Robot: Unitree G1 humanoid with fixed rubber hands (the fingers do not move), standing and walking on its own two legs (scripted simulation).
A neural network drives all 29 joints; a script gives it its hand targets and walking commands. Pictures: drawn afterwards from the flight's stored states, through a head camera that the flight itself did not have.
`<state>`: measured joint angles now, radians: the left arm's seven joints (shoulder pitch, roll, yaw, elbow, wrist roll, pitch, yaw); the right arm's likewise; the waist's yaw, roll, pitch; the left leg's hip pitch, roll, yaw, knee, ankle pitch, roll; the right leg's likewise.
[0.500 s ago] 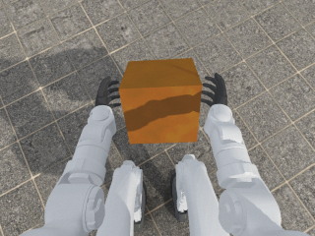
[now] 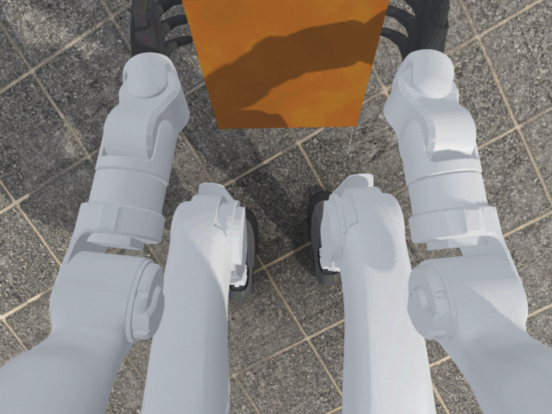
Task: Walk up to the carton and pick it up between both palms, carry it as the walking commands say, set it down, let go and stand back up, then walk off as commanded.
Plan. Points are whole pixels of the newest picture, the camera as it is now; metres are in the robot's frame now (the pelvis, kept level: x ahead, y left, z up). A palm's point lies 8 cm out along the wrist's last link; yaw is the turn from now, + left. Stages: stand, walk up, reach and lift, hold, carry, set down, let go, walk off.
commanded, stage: set down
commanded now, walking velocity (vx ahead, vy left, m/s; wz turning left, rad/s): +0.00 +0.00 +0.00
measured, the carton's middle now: (285, 27) +0.56 -0.02 -0.26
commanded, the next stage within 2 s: none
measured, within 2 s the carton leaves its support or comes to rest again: neither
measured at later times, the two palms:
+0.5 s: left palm (166, 36) +0.54 +0.13 -0.20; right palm (404, 24) +0.53 -0.17 -0.19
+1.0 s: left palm out of the picture +0.59 +0.12 -0.22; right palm out of the picture +0.58 -0.18 -0.22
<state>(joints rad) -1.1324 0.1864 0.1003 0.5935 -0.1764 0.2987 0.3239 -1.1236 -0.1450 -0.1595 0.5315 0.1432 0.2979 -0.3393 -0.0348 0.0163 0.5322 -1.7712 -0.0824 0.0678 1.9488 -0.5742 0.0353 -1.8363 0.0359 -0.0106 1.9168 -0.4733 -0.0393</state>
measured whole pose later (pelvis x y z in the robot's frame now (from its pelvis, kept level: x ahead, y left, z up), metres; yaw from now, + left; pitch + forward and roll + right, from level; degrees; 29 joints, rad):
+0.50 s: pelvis -0.01 +0.01 -0.05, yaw +0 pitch +25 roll +1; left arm -1.42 0.27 0.07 0.96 -0.18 0.23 0.29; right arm -1.44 -0.23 -0.19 0.94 0.13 0.21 -0.26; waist -0.05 0.02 0.53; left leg -1.98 -0.08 0.09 2.09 -0.55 0.05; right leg -2.04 0.03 -0.01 2.04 -0.44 -0.03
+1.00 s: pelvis +0.02 -0.01 -0.11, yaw +1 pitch +32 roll +2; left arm -1.46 0.26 0.33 1.00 -0.04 0.18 0.04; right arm -1.50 -0.23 -0.33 1.00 0.02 0.18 -0.10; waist -0.05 0.03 0.37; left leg -2.22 -0.09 0.06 2.27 -0.61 0.01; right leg -2.28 0.00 -0.07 2.22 -0.49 -0.08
